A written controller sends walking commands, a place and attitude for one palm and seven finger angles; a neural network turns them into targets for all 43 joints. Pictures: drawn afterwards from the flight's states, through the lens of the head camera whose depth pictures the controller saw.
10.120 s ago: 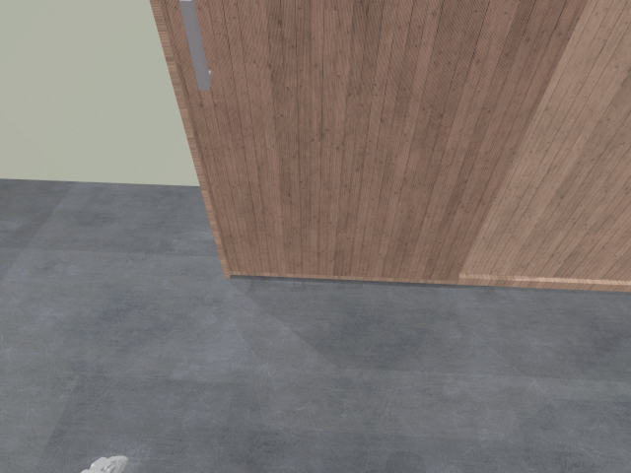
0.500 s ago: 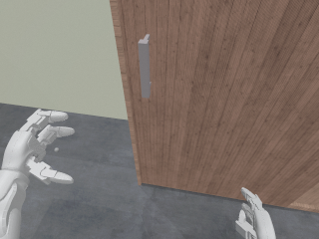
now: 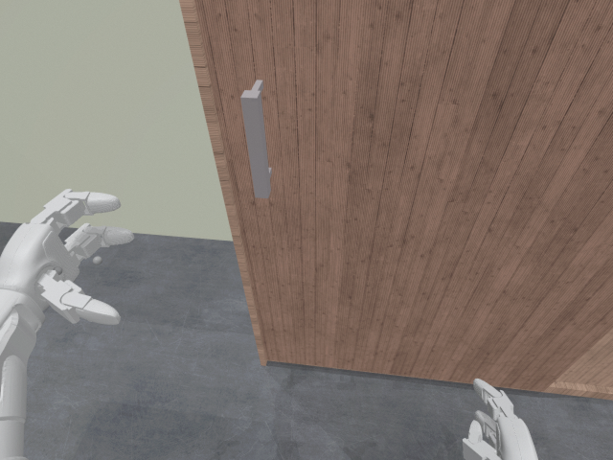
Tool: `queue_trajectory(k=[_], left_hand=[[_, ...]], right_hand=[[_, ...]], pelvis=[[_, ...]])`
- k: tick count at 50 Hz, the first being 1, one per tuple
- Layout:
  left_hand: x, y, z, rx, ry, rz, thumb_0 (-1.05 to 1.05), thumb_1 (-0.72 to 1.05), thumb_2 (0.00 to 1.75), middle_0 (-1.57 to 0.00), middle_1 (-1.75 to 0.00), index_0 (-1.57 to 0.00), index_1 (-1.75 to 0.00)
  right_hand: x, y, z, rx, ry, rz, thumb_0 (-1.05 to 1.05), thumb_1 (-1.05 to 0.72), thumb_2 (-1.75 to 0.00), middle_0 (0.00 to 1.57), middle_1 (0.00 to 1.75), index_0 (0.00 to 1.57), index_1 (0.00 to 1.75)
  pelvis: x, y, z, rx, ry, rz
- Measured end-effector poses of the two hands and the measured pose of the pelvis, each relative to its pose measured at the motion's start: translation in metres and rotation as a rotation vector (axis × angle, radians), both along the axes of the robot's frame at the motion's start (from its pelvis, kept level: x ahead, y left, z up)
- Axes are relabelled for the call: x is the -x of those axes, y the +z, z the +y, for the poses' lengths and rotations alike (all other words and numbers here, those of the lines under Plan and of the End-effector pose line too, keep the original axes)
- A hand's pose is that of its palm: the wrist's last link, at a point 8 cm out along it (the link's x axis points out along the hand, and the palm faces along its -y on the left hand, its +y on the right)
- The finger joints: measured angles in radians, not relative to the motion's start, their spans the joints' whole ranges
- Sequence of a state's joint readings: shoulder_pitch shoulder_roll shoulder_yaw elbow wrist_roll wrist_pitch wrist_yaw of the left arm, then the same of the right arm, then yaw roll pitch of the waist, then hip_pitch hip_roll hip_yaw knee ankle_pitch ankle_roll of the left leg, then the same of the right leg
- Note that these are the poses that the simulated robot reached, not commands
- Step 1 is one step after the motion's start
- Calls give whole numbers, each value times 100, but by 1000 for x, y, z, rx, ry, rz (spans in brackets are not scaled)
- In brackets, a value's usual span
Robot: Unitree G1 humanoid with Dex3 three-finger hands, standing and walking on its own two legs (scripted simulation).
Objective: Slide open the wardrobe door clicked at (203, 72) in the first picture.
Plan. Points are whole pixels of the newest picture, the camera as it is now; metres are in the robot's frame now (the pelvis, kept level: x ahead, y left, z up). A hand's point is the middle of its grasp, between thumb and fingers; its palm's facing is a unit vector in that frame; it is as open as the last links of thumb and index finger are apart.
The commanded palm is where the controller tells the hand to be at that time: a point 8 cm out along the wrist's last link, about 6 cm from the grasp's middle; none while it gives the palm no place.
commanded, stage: raise the hand with hooked fingers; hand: left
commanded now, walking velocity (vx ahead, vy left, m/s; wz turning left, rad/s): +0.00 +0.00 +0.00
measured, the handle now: (260, 141) +0.55 +0.14 +0.15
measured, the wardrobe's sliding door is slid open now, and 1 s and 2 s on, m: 0.00 0.00 0.00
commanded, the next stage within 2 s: move the hooked fingers beside the handle in 0.28 s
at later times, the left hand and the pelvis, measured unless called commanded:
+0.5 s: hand (89, 257) +0.28 +0.28 +0.16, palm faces +0.10 -0.99 -0.04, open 14.0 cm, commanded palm +0.25 +0.32 +0.18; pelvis +0.00 +0.00 +0.00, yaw +1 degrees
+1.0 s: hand (137, 220) +0.34 +0.25 +0.16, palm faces +0.08 -1.00 -0.03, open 14.0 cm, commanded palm +0.32 +0.29 +0.17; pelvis +0.00 +0.00 +0.00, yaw +0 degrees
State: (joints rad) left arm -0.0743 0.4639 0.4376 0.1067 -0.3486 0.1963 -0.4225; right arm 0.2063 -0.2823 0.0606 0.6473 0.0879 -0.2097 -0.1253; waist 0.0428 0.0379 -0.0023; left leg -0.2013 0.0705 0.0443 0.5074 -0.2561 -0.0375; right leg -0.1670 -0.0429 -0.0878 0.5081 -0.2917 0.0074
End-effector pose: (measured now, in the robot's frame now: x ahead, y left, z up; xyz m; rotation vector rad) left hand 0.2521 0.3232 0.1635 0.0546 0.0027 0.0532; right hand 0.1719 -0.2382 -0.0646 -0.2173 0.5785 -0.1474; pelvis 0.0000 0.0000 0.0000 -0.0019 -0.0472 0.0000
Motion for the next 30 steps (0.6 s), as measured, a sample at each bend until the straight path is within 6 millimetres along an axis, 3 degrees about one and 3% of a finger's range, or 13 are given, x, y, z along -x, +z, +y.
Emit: queue_trajectory(k=[22,30], left_hand=[[6,5,7,-1,37,-28,-2,-50,30,-31,-120,-30,-120],[-14,2,0,13,28,-33,-2,-51,30,-30,-120,-30,-120]], right_hand=[[-8,5,15,-11,28,-25,1,-90,-90,20,30,20,30],[-5,2,13,13,25,1,1,-90,-90,20,30,20,30]], pelvis=[[2,1,1,3,4,-12],[4,0,3,7,12,-9]])
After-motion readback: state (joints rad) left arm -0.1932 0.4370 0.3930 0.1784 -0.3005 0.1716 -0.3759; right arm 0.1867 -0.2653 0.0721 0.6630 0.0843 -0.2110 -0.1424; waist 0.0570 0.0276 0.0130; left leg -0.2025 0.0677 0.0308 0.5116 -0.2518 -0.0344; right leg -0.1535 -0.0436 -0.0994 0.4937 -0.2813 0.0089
